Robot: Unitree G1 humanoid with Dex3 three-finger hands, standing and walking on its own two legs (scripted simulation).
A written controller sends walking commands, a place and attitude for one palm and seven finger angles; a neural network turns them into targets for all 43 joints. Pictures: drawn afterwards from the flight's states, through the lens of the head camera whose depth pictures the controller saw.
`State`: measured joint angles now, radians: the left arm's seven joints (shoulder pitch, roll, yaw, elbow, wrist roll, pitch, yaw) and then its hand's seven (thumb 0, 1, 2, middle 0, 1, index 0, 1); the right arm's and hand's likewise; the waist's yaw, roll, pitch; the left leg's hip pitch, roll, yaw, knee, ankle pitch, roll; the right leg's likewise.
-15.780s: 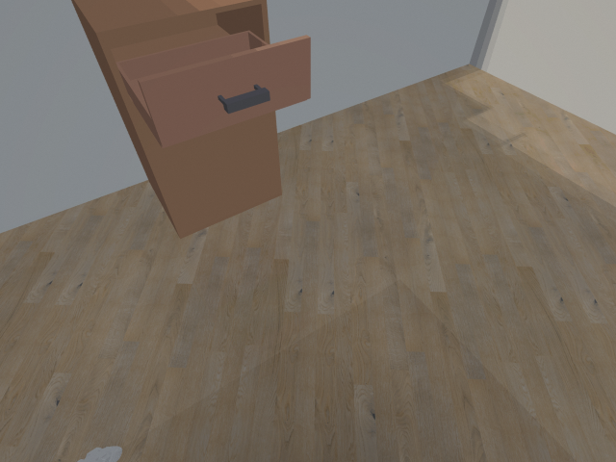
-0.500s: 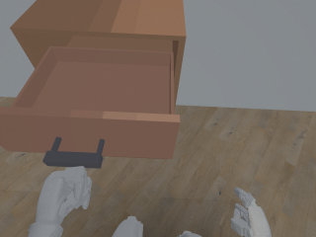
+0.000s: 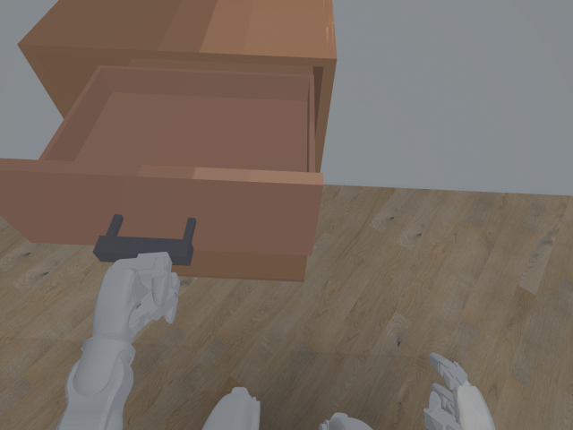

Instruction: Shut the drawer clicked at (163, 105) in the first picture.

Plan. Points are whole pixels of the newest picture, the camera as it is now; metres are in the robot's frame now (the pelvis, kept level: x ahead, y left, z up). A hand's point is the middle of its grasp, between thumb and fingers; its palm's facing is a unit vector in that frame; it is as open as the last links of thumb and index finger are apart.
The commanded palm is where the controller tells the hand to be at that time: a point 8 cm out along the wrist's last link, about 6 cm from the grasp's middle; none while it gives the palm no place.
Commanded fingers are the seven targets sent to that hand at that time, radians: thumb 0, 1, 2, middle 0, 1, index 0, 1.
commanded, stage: push the drawer shut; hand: left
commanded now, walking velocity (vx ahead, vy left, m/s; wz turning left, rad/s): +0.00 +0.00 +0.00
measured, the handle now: (149, 236) +0.36 +0.21 +0.05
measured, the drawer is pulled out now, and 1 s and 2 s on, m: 0.25 0.13 0.01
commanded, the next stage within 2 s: none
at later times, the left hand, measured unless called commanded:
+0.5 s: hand (181, 255) +0.34 +0.16 +0.05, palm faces -0.01 -1.00 -0.05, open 3.2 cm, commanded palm +0.33 +0.21 +0.06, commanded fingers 0.00 0.90 0.90 -1.40 -1.60 -1.40 -1.60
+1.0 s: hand (188, 216) +0.40 +0.16 +0.05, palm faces +0.00 -1.00 -0.05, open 3.2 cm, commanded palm +0.39 +0.21 +0.06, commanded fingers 0.00 0.90 0.90 -1.40 -1.60 -1.40 -1.60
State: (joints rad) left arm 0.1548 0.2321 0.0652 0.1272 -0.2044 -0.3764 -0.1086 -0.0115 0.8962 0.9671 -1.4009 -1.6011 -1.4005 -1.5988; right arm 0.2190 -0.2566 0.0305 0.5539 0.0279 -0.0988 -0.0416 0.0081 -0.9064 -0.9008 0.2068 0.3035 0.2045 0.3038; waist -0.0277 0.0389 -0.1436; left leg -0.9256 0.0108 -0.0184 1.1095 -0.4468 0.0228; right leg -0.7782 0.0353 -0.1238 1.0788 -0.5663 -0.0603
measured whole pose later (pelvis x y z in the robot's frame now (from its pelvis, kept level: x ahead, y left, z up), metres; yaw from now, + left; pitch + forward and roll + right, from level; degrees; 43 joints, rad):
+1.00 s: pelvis +0.00 +0.01 +0.01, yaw -2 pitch +17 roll -2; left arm -0.38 0.27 0.17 0.67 -0.16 -0.42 -0.09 0.02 0.86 0.93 -1.40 -1.60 -1.40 -1.60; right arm 0.28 -0.26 0.02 0.63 0.02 -0.01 -0.01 0.00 -0.91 -0.90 0.21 0.30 0.20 0.30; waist -0.08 0.02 -0.13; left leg -0.94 0.02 0.01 1.07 -0.43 0.03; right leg -0.80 0.04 -0.09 1.05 -0.53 -0.05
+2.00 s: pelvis +0.00 +0.01 -0.01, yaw -4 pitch +23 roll -4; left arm -0.88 0.46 0.37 1.17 -0.05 -0.45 -0.10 0.04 0.84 0.92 -1.40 -1.60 -1.40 -1.60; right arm 0.38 -0.26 0.03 0.64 -0.02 0.08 0.02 0.00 -0.91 -0.90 0.21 0.30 0.20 0.30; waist -0.19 0.04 -0.13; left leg -1.10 0.04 0.01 1.13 -0.44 0.04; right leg -0.96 0.06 -0.09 1.09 -0.53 -0.04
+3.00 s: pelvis -0.03 +0.02 -0.03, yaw -4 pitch +26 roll -6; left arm -1.07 0.55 0.34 1.25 -0.02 -0.38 -0.09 0.03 0.72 0.93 -1.40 -1.60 -1.40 -1.60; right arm 0.42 -0.27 0.06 0.66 -0.04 0.02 0.03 0.00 -0.91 -0.90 0.21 0.30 0.21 0.30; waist -0.23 0.04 -0.12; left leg -1.25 0.04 -0.02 1.20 -0.41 0.05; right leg -1.10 0.06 -0.12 1.14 -0.50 -0.04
